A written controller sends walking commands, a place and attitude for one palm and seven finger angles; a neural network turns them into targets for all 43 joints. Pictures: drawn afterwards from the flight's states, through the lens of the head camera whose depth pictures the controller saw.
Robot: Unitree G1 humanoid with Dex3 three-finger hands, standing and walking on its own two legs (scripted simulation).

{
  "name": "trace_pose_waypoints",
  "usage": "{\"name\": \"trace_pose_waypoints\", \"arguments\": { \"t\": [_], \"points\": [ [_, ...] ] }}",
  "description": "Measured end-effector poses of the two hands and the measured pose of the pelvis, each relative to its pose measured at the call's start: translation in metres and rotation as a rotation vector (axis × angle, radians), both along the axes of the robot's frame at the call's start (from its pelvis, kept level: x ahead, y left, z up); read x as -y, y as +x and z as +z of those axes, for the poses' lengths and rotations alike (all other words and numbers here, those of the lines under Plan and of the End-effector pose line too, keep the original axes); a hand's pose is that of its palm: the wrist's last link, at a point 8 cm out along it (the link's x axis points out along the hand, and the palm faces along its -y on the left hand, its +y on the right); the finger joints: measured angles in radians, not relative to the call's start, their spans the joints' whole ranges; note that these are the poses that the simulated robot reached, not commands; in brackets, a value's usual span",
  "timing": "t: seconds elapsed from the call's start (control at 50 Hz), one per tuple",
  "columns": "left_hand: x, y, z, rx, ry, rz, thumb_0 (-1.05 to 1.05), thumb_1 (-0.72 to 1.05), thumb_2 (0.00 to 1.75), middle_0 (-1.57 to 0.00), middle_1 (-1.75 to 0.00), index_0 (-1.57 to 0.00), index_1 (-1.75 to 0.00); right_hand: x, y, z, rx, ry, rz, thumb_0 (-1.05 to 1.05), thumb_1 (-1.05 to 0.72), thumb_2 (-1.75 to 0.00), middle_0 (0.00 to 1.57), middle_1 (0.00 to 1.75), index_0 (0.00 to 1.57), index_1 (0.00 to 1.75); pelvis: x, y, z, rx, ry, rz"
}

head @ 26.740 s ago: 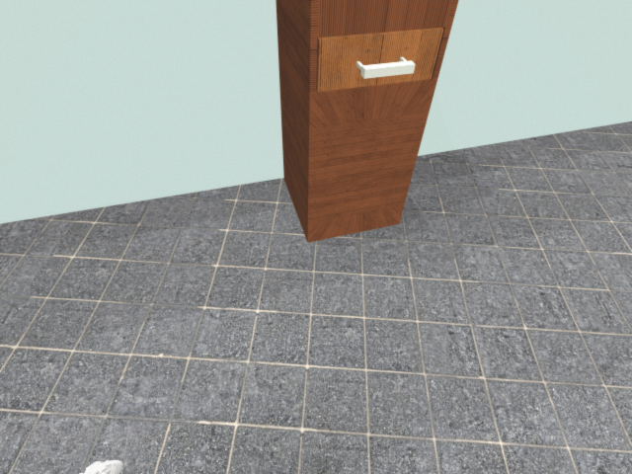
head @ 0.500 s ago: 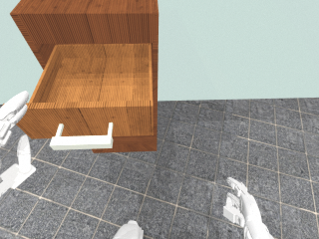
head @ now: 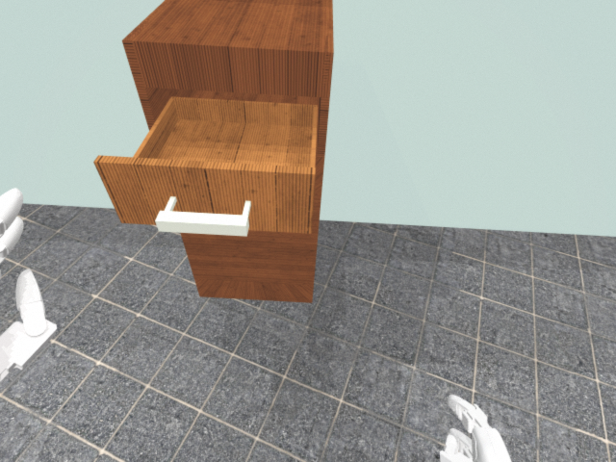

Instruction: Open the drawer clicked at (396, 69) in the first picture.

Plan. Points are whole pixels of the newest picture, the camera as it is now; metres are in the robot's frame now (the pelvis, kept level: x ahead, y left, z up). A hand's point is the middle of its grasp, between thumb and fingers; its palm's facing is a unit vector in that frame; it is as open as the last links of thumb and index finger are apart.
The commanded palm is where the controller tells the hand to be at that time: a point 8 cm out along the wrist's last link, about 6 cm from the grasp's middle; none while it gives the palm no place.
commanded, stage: stop stepping back and stand still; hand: left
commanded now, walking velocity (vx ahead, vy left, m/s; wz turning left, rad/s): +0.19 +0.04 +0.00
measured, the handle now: (206, 213) +0.52 +0.22 +0.00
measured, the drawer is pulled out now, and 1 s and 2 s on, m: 0.28 0.28 0.28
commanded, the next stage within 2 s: let the arm hang, fingers relaxed in 0.46 s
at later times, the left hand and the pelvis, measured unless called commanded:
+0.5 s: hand (32, 410) +0.12 +0.22 +0.18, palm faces +0.42 -0.83 -0.37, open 7.5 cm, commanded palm +0.06 +0.27 +0.19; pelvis -0.06 -0.02 +0.00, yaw +2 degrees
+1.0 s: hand out of the picture -0.08 +0.16 -0.17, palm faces +0.16 -0.96 -0.23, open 7.1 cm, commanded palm none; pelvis -0.06 -0.04 +0.00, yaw +6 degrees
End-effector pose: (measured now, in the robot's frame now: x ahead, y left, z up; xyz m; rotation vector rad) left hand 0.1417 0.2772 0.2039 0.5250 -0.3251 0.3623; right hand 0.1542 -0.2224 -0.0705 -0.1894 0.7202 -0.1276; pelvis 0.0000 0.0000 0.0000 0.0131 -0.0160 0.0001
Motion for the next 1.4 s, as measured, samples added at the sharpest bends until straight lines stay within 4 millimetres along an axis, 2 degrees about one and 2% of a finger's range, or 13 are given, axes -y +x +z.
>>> {"name": "trace_pose_waypoints", "arguments": {
  "t": [0.14, 0.28, 0.4, 0.5, 0.58, 0.62, 0.7, 0.78, 0.84, 0.98, 1.1, 1.2, 1.4],
  "points": [
    [-0.006, -0.021, -0.019, 0.021, -0.083, -0.003, 0.02, 0.89, 0.90, -0.21, -0.30, -0.21, -0.30, 0.007, -0.044, 0.001, 0.009, -0.055, -0.031, 0.01, -0.90, -0.90, 0.20, 0.30, 0.20, 0.30, -0.006, -0.032, -0.006, 0.019, -0.012, 0.007],
    [0.001, -0.047, -0.005, -0.004, -0.002, -0.008, 0.02, 0.89, 0.90, -0.21, -0.30, -0.21, -0.30, 0.009, -0.078, -0.001, 0.000, -0.001, -0.045, 0.01, -0.90, -0.90, 0.20, 0.30, 0.20, 0.30, 0.004, -0.045, 0.002, 0.017, -0.022, 0.015],
    [0.010, -0.060, -0.007, 0.021, 0.019, 0.019, 0.02, 0.89, 0.90, -0.21, -0.30, -0.21, -0.30, 0.023, -0.082, -0.025, -0.077, -0.006, -0.005, 0.01, -0.90, -0.90, 0.20, 0.30, 0.20, 0.30, 0.015, -0.060, -0.008, 0.015, -0.031, 0.035],
    [0.015, -0.061, -0.014, -0.011, -0.067, 0.015, 0.02, 0.89, 0.90, -0.21, -0.30, -0.21, -0.30, 0.032, -0.081, -0.009, -0.080, -0.038, -0.031, 0.01, -0.90, -0.90, 0.20, 0.30, 0.20, 0.30, 0.015, -0.058, 0.002, -0.001, -0.011, 0.032],
    [0.015, -0.056, -0.020, -0.024, -0.033, -0.024, 0.02, 0.89, 0.90, -0.21, -0.30, -0.21, -0.30, 0.035, -0.069, -0.002, -0.005, -0.077, -0.021, 0.01, -0.90, -0.90, 0.20, 0.30, 0.20, 0.30, 0.009, -0.057, -0.003, -0.012, -0.024, 0.048],
    [0.008, -0.039, -0.062, -0.199, -0.074, -0.009, 0.01, 0.89, 0.90, -0.20, -0.30, -0.20, -0.30, 0.035, -0.066, -0.012, -0.038, -0.060, 0.020, 0.01, -0.90, -0.90, 0.20, 0.30, 0.20, 0.30, 0.006, -0.060, -0.004, -0.024, -0.018, 0.072],
    [0.009, -0.029, -0.186, -0.684, -0.310, 0.094, 0.01, 0.90, 0.90, -0.20, -0.30, -0.20, -0.30, 0.032, -0.076, -0.033, -0.157, -0.037, 0.085, 0.01, -0.90, -0.90, 0.19, 0.30, 0.20, 0.29, 0.013, -0.065, -0.005, -0.022, -0.003, 0.107],
    [0.053, -0.077, -0.289, -1.094, -0.454, 0.110, 0.01, 0.91, 0.90, -0.19, -0.30, -0.19, -0.30, 0.034, -0.097, -0.055, -0.250, 0.013, 0.067, 0.01, -0.90, -0.90, 0.20, 0.30, 0.20, 0.30, 0.030, -0.067, -0.015, 0.007, 0.036, 0.080],
    [0.089, -0.137, -0.332, -1.359, -0.554, 0.116, 0.01, 0.91, 0.90, -0.20, -0.30, -0.19, -0.30, 0.039, -0.121, -0.067, -0.365, 0.031, 0.029, 0.01, -0.90, -0.90, 0.20, 0.30, 0.20, 0.30, 0.034, -0.066, -0.013, 0.027, 0.007, 0.091],
    [0.074, -0.227, -0.344, -1.552, -0.674, 0.363, -0.02, 0.98, 0.90, -0.21, -0.30, -0.20, -0.30, 0.042, -0.185, -0.068, -0.637, -0.011, 0.000, 0.01, -0.90, -0.90, 0.20, 0.30, 0.20, 0.29, 0.037, -0.061, -0.003, 0.005, -0.036, 0.110],
    [0.078, -0.262, -0.334, -1.685, -0.689, 0.423, 0.00, 0.94, 0.90, -0.20, -0.30, -0.20, -0.30, 0.033, -0.215, -0.063, -0.748, 0.012, -0.021, 0.01, -0.90, -0.90, 0.19, 0.30, 0.20, 0.29, 0.038, -0.055, 0.009, -0.003, -0.017, 0.100],
    [0.089, -0.260, -0.332, -1.710, -0.689, 0.405, 0.01, 0.92, 0.90, -0.20, -0.30, -0.20, -0.30, 0.023, -0.217, -0.066, -0.750, 0.049, -0.034, 0.00, -0.90, -0.90, 0.19, 0.30, 0.20, 0.29, 0.037, -0.053, 0.011, 0.005, -0.013, 0.091],
    [0.106, -0.217, -0.337, -1.626, -0.679, 0.322, 0.02, 0.92, 0.90, -0.20, -0.30, -0.20, -0.30, 0.015, -0.205, -0.072, -0.702, 0.084, -0.041, 0.01, -0.92, -0.90, 0.20, 0.30, 0.20, 0.29, 0.038, -0.050, 0.011, 0.021, -0.009, 0.080]
  ]
}}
